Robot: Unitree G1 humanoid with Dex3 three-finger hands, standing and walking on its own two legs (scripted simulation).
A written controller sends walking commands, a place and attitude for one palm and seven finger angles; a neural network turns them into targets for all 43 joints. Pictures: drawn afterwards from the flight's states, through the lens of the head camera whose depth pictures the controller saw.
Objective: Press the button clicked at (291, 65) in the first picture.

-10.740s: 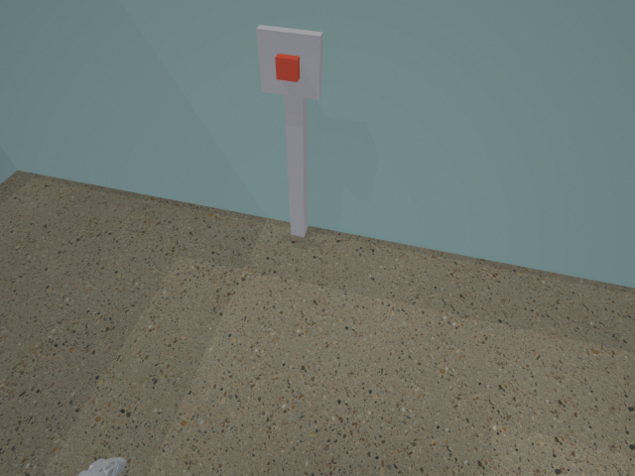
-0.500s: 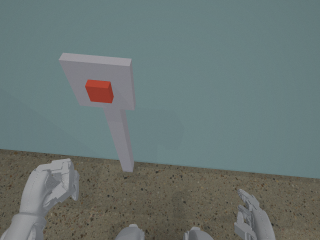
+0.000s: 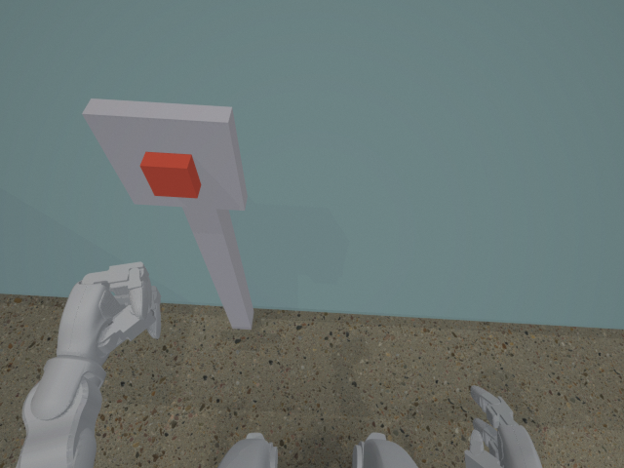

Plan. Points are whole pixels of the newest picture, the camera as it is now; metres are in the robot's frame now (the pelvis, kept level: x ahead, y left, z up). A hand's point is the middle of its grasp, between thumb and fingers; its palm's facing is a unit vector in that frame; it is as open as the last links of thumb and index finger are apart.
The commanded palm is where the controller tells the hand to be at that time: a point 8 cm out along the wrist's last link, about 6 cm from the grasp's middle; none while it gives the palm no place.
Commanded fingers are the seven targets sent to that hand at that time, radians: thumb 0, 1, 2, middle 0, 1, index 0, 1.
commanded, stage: aim a knuckle at the button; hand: left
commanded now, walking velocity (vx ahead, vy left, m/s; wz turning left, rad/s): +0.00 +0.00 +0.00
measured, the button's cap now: (173, 174) +0.49 +0.22 +0.06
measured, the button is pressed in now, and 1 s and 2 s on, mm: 0 0 0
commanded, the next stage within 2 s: press the button with the knuckle in 1.40 s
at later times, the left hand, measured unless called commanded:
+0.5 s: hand (176, 264) +0.36 +0.19 +0.03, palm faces -0.02 -1.00 -0.03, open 3.1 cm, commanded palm +0.34 +0.24 +0.03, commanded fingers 0.00 0.90 0.90 -1.30 -1.50 -1.30 -1.50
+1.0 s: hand (189, 248) +0.39 +0.18 +0.02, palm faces -0.01 -1.00 -0.03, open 3.1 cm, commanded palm +0.36 +0.23 +0.03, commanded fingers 0.00 0.90 0.90 -1.30 -1.50 -1.30 -1.50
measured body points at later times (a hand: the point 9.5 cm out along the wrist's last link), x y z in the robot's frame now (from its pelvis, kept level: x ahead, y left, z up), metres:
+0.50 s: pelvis +0.00 +0.00 +0.00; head +0.10 +0.00 +0.43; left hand +0.36 +0.25 +0.03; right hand +0.13 -0.26 -0.11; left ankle +0.00 +0.10 -0.66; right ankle +0.02 -0.11 -0.66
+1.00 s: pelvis -0.01 +0.00 -0.01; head +0.10 +0.01 +0.43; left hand +0.38 +0.24 +0.03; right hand +0.08 -0.26 -0.12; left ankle +0.00 +0.10 -0.66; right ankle +0.02 -0.11 -0.66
